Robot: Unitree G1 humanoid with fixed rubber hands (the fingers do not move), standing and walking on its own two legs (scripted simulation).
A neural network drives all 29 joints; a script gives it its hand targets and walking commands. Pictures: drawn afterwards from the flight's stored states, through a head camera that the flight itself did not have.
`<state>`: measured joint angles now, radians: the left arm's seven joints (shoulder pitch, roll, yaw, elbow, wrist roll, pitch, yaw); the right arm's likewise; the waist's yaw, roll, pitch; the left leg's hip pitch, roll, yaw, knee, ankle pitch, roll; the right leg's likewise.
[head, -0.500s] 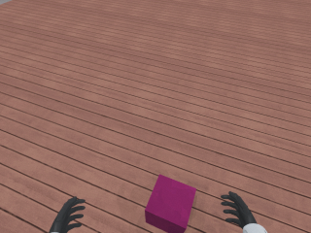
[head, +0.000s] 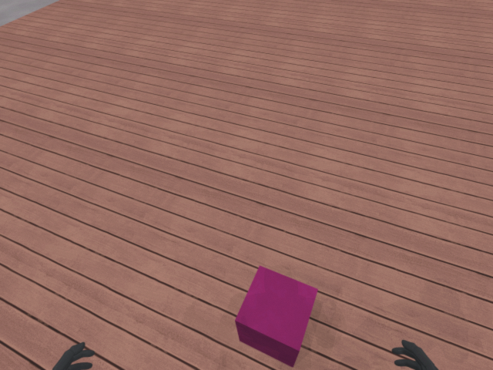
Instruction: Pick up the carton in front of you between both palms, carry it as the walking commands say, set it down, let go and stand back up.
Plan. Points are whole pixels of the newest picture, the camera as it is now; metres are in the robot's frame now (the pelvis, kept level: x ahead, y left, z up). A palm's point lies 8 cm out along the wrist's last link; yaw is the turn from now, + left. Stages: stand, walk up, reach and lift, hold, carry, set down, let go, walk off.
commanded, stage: stand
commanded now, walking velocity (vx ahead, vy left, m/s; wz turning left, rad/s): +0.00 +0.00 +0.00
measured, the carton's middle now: (276, 316) +0.39 -0.08 -0.64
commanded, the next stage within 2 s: none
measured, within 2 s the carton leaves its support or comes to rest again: neither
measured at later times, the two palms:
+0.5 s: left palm out of the picture +0.13 +0.30 -0.08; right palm (429, 364) +0.15 -0.29 -0.10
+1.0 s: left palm out of the picture +0.10 +0.31 -0.08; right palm out of the picture +0.09 -0.30 -0.10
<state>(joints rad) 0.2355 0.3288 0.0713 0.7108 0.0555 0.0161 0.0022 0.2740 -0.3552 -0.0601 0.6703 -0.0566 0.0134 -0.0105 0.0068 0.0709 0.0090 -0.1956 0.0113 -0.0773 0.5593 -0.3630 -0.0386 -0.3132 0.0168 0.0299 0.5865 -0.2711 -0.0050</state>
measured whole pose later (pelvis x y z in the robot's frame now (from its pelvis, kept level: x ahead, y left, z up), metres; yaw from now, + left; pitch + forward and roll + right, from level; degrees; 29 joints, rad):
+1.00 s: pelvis +0.00 +0.00 +0.01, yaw +0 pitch -3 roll +0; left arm 0.13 0.36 0.04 0.99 0.02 0.01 0.00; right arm 0.18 -0.39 0.00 0.93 -0.03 -0.01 -0.02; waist 0.01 0.04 0.04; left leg -0.05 0.02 -0.06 0.37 -0.27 -0.04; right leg -0.18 0.01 0.03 0.42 -0.19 0.00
